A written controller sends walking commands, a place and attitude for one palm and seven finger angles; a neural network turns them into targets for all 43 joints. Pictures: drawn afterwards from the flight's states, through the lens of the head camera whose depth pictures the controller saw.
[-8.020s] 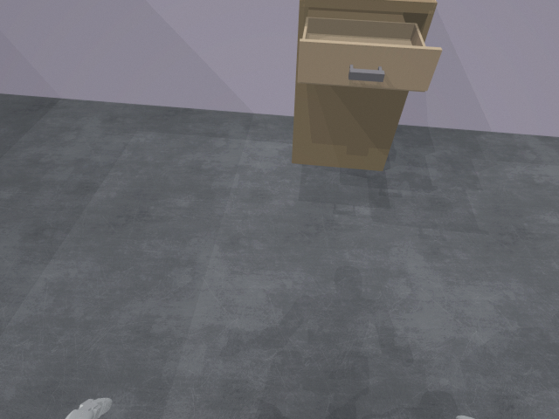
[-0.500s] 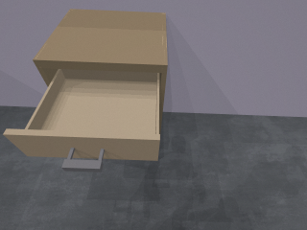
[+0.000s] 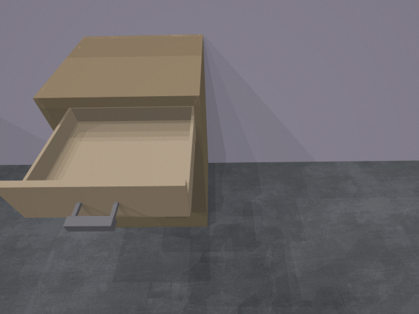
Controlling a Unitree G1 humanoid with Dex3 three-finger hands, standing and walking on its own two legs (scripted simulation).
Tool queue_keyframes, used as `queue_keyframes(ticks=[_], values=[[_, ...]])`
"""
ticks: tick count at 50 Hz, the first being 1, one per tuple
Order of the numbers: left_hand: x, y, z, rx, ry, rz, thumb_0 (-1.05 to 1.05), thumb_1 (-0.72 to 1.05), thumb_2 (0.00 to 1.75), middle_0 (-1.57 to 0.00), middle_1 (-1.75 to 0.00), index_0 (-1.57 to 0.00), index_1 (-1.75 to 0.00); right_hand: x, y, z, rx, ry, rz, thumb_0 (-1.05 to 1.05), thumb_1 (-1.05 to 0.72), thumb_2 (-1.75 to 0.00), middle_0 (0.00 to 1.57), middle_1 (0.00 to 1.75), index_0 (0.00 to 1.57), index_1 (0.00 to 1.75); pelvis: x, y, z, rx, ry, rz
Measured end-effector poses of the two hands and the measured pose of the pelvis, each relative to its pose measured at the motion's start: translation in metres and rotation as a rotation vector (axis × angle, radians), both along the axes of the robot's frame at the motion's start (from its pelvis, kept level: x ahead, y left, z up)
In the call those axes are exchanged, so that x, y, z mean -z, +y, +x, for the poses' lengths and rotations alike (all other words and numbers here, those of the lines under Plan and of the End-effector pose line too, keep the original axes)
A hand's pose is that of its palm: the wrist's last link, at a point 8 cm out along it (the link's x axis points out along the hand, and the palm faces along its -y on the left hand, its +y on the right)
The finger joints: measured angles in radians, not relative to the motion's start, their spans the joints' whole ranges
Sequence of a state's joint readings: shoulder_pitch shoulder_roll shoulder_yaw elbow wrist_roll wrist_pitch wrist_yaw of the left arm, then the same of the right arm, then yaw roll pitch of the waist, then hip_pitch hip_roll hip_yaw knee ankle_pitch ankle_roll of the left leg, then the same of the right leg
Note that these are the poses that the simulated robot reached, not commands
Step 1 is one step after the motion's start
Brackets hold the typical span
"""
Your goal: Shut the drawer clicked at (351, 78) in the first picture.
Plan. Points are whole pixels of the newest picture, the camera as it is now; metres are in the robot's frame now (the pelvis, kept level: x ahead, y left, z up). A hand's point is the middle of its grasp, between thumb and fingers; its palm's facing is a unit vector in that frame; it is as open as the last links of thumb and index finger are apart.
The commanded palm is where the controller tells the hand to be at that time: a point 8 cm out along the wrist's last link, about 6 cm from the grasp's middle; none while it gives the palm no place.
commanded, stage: come to a stop and stand still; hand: left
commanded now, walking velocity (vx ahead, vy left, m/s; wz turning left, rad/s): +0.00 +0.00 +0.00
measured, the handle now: (93, 214) +0.34 +0.30 -0.06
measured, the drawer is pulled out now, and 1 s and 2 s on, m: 0.30 0.30 0.30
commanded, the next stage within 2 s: look again from close up in 0.12 s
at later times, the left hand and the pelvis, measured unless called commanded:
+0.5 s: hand out of the picture +0.00 +0.22 -0.18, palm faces +0.03 -0.98 -0.17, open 7.4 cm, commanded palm none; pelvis +0.00 +0.06 +0.00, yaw +0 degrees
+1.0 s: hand out of the picture +0.00 +0.24 -0.18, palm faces +0.00 -0.99 -0.17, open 7.4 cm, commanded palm none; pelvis +0.02 +0.08 +0.00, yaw -1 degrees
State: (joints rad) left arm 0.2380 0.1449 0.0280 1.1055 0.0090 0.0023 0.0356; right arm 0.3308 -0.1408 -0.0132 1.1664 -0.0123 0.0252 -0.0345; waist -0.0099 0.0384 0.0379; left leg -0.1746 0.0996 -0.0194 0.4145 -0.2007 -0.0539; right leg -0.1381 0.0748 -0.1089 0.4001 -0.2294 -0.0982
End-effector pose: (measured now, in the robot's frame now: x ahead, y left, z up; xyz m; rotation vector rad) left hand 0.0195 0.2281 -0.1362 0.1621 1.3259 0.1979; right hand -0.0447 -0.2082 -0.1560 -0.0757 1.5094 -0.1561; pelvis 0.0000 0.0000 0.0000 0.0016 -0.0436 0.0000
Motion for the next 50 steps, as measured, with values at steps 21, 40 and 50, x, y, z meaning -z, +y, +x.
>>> queue_keyframes(ticks=[21, 40, 50], values=[[0.016, 0.019, -0.043, 0.002, 0.086, -0.079, 0.01, 0.9, 0.9, -0.21, -0.3, -0.2, -0.3, -0.003, 0.048, 0.027, -0.007, -0.137, -0.025, 0.01, -0.92, -0.9, 0.19, 0.3, 0.2, 0.3, 0.006, 0.048, -0.002, 0.005, 0.017, -0.031], [0.006, 0.079, -0.024, 0.036, 0.077, -0.027, 0.0, 0.91, 0.9, -0.2, -0.3, -0.2, -0.3, -0.007, 0.083, 0.032, -0.04, -0.12, -0.015, 0.01, -0.91, -0.9, 0.2, 0.3, 0.2, 0.3, 0.0, 0.086, 0.004, 0.025, 0.028, 0.004], [0.013, 0.062, -0.024, 0.034, 0.112, -0.067, 0.0, 0.91, 0.9, -0.2, -0.3, -0.2, -0.3, -0.004, 0.077, 0.037, -0.031, -0.085, -0.015, 0.01, -0.91, -0.9, 0.2, 0.3, 0.2, 0.3, 0.004, 0.081, 0.02, 0.021, 0.028, 0.012]])
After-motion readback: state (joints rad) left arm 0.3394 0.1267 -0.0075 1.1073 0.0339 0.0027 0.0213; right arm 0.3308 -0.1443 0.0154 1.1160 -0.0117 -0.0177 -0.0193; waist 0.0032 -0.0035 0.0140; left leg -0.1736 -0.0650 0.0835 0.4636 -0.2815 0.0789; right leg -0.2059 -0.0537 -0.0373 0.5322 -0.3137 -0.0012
